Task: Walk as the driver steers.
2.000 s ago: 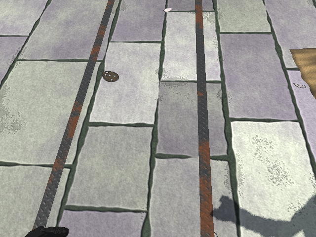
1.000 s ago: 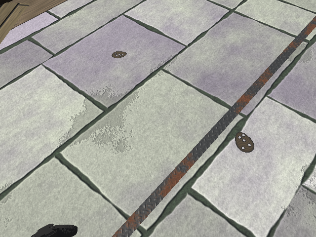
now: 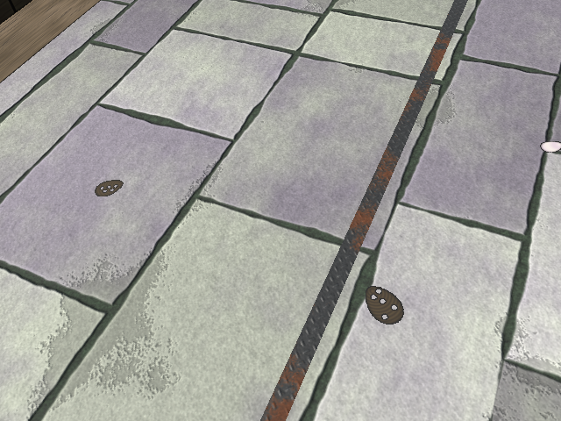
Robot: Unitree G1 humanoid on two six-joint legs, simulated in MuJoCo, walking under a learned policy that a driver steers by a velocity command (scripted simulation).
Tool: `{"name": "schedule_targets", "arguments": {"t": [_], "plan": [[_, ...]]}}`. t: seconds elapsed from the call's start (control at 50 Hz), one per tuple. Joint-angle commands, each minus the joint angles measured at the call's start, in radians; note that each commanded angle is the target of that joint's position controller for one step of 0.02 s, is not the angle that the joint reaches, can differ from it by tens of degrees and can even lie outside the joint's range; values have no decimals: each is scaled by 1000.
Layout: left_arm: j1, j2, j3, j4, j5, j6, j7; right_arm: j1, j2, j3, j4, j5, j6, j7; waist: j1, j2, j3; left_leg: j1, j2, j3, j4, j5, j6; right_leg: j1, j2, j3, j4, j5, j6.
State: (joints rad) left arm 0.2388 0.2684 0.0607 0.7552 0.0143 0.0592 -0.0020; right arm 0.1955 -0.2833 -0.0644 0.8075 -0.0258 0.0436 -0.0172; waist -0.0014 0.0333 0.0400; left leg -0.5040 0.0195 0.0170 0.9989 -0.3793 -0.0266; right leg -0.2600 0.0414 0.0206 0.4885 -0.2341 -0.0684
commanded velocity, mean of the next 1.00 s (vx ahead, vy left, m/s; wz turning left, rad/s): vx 0.00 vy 0.00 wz -0.59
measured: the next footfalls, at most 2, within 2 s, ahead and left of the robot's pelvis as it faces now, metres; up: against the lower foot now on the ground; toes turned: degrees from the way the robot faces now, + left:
left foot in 0.32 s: +0.06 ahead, +0.12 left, +0.00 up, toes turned -16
right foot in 0.78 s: -0.05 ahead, -0.08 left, +0.00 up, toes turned -29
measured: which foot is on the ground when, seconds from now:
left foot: up 0.00-0.30, down 0.32-0.78, up 0.80-1.00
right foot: down 0.00-0.34, up 0.36-0.76, down 0.78-1.00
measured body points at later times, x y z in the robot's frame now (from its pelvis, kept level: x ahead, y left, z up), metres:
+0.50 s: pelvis -0.01 +0.04 +0.00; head +0.03 +0.06 +0.45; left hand +0.17 +0.28 -0.13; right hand +0.04 -0.26 -0.09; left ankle +0.02 +0.13 -0.74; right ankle -0.06 -0.07 -0.66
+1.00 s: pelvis -0.04 +0.00 +0.00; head -0.03 -0.04 +0.45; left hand +0.22 +0.17 -0.09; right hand -0.11 -0.29 -0.13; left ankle +0.04 +0.13 -0.67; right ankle -0.08 -0.06 -0.74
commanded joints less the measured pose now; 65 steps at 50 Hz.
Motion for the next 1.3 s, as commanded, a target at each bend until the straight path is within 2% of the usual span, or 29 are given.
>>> {"name": "schedule_targets", "arguments": {"t": [0.02,0.12,0.18,0.26,0.3,0.32,0.34,0.36,0.38,0.4,0.42,0.44,0.48,0.58,0.7,0.74,0.76,0.78,0.8,0.82,0.84,0.86,0.9,0.96,1.06,1.2,1.24,1.28,1.3], "plan": [[-26,149,38,-73,-11,-21,2,19,-76,-21,-52,0,-10,6,-7,-118,-86,-73,-10,-41,65,29,-11,137,-213,254,-168,373,-150],[41,174,50,-63,-3,-19,7,-38,-67,-11,-88,9,-3,-5,41,-158,-73,-77,-20,-62,-102,-10,-19,193,-224,349,-154,295,-176],[34,191,57,-67,3,-15,2,-49,-67,-6,-106,15,-9,-10,46,-157,-78,0,-41,-65,-188,-35,-8,152,-217,397,-135,300,-181],[-13,200,62,-75,4,-10,-9,-6,-75,-2,-116,28,-22,-17,23,-169,-95,149,-78,-66,-334,-42,19,93,-191,466,-109,368,-147],[-64,192,61,-81,-7,-7,-12,62,-68,0,-104,27,-32,-25,-27,-156,-95,296,-88,-61,-546,63,35,27,-145,472,-77,309,-90],[-77,170,54,-87,-16,-9,-8,94,-96,-6,-97,19,-40,-34,-42,-114,-95,401,-25,-109,-683,123,49,-55,-94,444,-32,177,-35],[-17,94,36,-91,-17,-14,-6,80,-178,-19,-112,3,-41,-43,-2,89,-105,485,215,-331,-786,65,102,-168,17,296,149,-126,26],[-7,127,46,-95,-5,-13,5,-1,-246,-33,-139,-2,-34,-35,10,222,-50,376,376,-516,-802,222,225,-285,147,94,338,-347,53],[-8,187,61,-79,21,-9,4,3,-185,-22,-144,-3,-31,-27,13,110,-44,326,376,-454,-765,340,272,-250,66,110,513,-336,61],[9,182,66,-56,17,-5,-5,-44,-123,-3,-153,7,-32,-22,39,64,-30,298,313,-349,-745,389,255,-233,58,109,584,-282,64],[34,171,65,-38,12,2,-13,-85,-98,4,-164,5,-31,-20,56,59,-19,293,247,-248,-731,420,224,-228,53,95,640,-227,75],[42,165,64,-32,9,9,-24,-96,-98,5,-167,6,-33,-25,58,97,-26,326,211,-189,-719,449,209,-249,47,80,675,-189,87],[28,151,56,-31,0,14,-37,-62,-99,4,-163,2,-33,-27,27,111,-35,388,187,-124,-696,525,211,-276,38,47,661,-173,117],[-61,118,36,-66,-3,24,-46,34,-132,-14,-128,2,-36,-22,-33,119,-48,502,246,-100,-667,551,240,-275,-5,6,480,-206,135],[-73,111,22,-94,-18,18,-49,13,-176,-32,-116,-2,-33,5,-30,159,-69,421,274,-30,-598,591,216,-70,-13,-85,220,-221,81],[-31,103,21,-85,-11,7,-44,-7,-184,-35,-112,12,-28,8,10,131,-79,372,264,12,-516,529,168,39,2,-104,32,-97,53],[-6,118,23,-77,2,-5,-34,12,-174,-35,-102,15,-25,9,30,66,-84,301,243,51,-433,425,110,130,-3,-57,-102,23,38],[20,212,42,-81,18,-22,-21,47,-127,-25,-114,8,-19,14,27,-176,-85,113,152,139,-189,131,38,245,-200,241,-226,125,-5],[64,344,76,-84,1,-27,-22,-34,-68,-2,-191,3,-2,1,51,-346,-53,-86,-21,92,-45,-268,-3,207,-423,536,-201,483,-171],[99,291,71,-74,-7,-27,-21,-53,-110,-9,-176,-1,11,-9,79,-196,-72,-86,12,-21,79,-261,-2,218,-406,473,-174,509,-233],[43,236,52,-77,-10,-25,-15,-41,-110,-11,-160,12,14,-5,42,-158,-34,-85,24,-44,107,-180,3,177,-344,384,-172,458,-219],[-31,199,40,-87,-8,-20,-9,-27,-118,-16,-143,20,6,0,7,-139,-7,-71,37,-58,72,-90,4,147,-268,316,-182,384,-172],[-70,173,30,-97,-13,-19,2,8,-138,-23,-120,-2,1,7,-7,-173,-38,-44,21,-43,76,-6,-7,167,-198,264,-170,444,-140],[-24,190,36,-85,-15,-25,-3,9,-120,-20,-119,4,8,13,4,-127,-71,-48,6,-46,58,16,-20,198,-195,285,-161,449,-146],[25,200,40,-71,-4,-26,1,-33,-113,-16,-132,6,15,3,32,-151,-52,-72,-7,-60,-69,-2,-23,212,-201,371,-164,322,-165],[9,187,26,-50,13,-27,4,-37,-96,-2,-129,20,5,-5,33,-149,-66,123,-36,-43,-240,-35,16,119,-196,401,-121,409,-153],[-11,181,21,-40,12,-25,6,-13,-91,2,-121,26,1,-9,18,-151,-67,205,-46,-38,-342,-27,31,96,-189,418,-105,440,-136],[-49,160,8,-31,-4,-23,13,52,-67,11,-95,20,-11,-16,-35,-122,-65,369,-41,-37,-613,144,50,34,-149,411,-68,365,-78],[-33,124,-5,-29,-7,-29,16,51,-88,12,-95,6,-24,-24,-25,-59,-74,460,49,-130,-711,220,63,-27,-109,386,-37,217,-22]]}}
Velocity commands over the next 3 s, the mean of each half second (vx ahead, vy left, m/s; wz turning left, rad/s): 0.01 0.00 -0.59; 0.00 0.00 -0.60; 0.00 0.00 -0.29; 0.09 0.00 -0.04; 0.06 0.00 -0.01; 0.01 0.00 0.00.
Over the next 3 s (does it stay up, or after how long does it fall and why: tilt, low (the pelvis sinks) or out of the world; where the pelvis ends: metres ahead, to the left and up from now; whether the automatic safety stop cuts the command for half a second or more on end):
stays up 0.08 -0.05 0.00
